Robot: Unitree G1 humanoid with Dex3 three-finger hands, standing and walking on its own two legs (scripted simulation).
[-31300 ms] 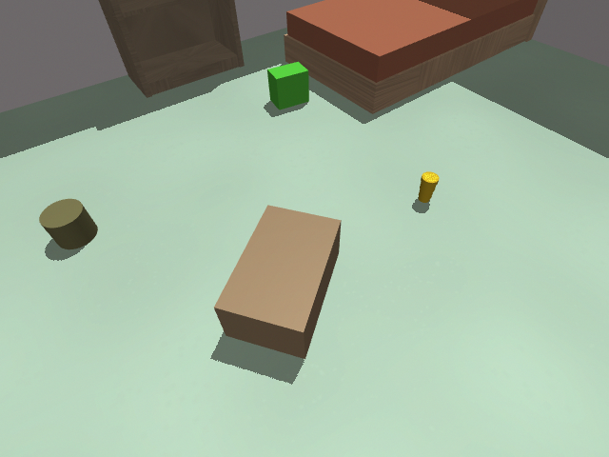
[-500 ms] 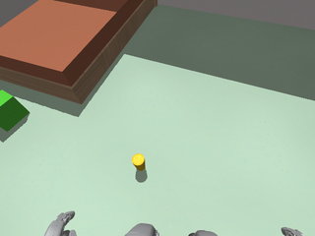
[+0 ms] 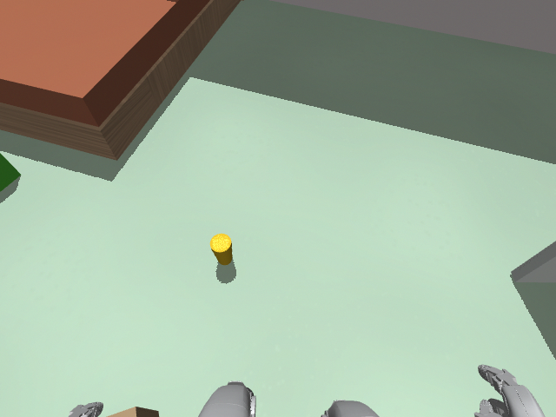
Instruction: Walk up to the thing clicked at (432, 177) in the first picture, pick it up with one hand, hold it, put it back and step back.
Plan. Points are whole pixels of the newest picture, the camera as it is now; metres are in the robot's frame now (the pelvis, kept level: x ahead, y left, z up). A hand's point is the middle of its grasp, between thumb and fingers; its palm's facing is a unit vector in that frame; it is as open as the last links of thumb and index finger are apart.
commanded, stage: step back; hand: left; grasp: from the side
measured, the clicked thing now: (223, 251) +0.67 +0.26 -0.69
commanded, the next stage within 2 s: stand in 1.98 s
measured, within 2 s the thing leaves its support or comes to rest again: neither
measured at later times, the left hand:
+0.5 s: hand out of the picture -0.04 +0.23 -0.15, palm faces +0.12 -0.92 -0.37, open 7.4 cm
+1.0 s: hand out of the picture -0.31 +0.18 -0.13, palm faces +0.09 -0.90 -0.42, open 7.4 cm
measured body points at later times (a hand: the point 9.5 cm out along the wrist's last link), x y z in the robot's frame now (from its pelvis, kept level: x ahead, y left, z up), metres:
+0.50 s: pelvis -0.17 -0.04 -0.01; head -0.11 -0.02 +0.43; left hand -0.05 +0.28 -0.12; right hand -0.08 -0.35 -0.12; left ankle -0.19 +0.07 -0.72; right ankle -0.03 -0.14 -0.72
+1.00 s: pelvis -0.30 -0.09 +0.01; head -0.29 -0.11 +0.45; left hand -0.31 +0.23 -0.11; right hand -0.17 -0.39 -0.12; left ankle -0.28 +0.07 -0.68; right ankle -0.30 -0.21 -0.72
